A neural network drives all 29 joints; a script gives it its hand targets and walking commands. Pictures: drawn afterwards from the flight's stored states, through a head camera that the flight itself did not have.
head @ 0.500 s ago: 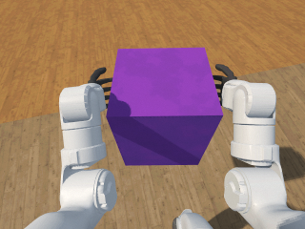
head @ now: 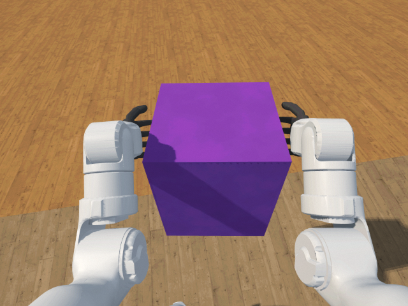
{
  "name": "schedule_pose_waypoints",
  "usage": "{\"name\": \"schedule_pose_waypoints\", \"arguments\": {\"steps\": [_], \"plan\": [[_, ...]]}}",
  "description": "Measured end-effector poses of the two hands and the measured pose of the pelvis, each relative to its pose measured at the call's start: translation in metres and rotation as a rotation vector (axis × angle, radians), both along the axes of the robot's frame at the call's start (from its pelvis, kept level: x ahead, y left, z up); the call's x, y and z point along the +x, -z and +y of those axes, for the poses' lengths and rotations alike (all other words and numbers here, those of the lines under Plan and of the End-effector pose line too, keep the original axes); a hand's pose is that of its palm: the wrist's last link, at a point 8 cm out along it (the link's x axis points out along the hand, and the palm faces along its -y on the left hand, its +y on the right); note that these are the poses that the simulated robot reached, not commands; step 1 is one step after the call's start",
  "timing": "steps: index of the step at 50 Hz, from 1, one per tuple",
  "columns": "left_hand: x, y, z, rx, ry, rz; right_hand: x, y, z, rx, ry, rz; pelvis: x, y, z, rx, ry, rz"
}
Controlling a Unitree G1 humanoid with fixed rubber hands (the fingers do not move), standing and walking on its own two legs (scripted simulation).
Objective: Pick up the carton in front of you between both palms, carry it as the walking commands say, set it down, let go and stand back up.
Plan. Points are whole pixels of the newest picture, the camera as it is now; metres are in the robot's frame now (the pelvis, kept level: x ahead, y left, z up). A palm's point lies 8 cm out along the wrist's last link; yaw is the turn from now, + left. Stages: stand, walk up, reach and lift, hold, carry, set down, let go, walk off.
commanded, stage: carry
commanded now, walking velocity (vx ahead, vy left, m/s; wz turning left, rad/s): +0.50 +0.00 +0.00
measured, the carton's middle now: (214, 163) +0.38 -0.01 +0.09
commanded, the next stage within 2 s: none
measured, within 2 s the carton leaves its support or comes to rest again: neither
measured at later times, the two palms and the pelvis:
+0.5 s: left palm (142, 37) +0.66 +0.15 +0.23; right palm (263, 20) +0.70 -0.14 +0.24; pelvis +0.31 -0.04 +0.07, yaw +0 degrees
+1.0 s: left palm out of the picture +1.03 +0.10 +0.29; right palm out of the picture +1.00 -0.20 +0.29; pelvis +0.64 +0.00 +0.12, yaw -1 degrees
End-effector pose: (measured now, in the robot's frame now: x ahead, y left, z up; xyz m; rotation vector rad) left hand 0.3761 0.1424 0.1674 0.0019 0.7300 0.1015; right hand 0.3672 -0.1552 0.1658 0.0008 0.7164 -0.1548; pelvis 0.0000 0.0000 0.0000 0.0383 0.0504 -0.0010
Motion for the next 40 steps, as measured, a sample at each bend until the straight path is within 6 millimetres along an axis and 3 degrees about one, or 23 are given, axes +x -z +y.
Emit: {"name": "schedule_pose_waypoints", "arguments": {"steps": [3,7,14,16,19,22,26,30,34,40], "plan": [[0.041,-0.001,-0.018,-0.002,0.055,0.044,0.02,0.003,-0.017,-0.001,0.054,0.044,0.032,-0.017,0.005,-0.017,0.002,0.006],[0.094,-0.014,-0.036,-0.018,0.088,0.027,0.06,-0.011,-0.033,0.005,0.103,0.025,0.076,-0.033,0.007,-0.036,0.012,0.015],[0.189,-0.05,-0.042,-0.019,0.052,-0.08,0.17,-0.05,-0.042,0.023,0.083,-0.081,0.176,-0.038,-0.01,-0.062,0.012,0.025],[0.213,-0.055,-0.038,0.0,0.023,-0.092,0.207,-0.055,-0.039,0.023,0.041,-0.092,0.207,-0.035,-0.019,-0.082,-0.003,0.011],[0.237,-0.052,-0.023,0.022,-0.038,-0.045,0.256,-0.059,-0.023,0.016,-0.034,-0.044,0.244,-0.046,-0.03,-0.07,-0.002,0.007],[0.256,-0.052,-0.005,0.029,-0.09,0.008,0.297,-0.064,-0.004,0.016,-0.091,0.008,0.278,-0.061,-0.035,-0.052,-0.004,0.011],[0.296,-0.067,0.012,0.029,-0.138,-0.002,0.35,-0.077,0.014,0.032,-0.128,-0.002,0.324,-0.073,-0.036,-0.034,-0.011,0.013],[0.354,-0.087,0.02,0.023,-0.146,-0.042,0.405,-0.092,0.022,0.046,-0.121,-0.041,0.377,-0.077,-0.029,-0.028,-0.015,0.022],[0.424,-0.09,0.021,0.018,-0.104,-0.045,0.46,-0.095,0.021,0.026,-0.083,-0.045,0.441,-0.073,-0.015,-0.001,-0.008,0.017],[0.52,-0.083,-0.009,0.015,0.031,0.044,0.506,-0.079,-0.01,-0.01,0.035,0.044,0.515,-0.094,0.004,-0.013,-0.001,0.006]]}}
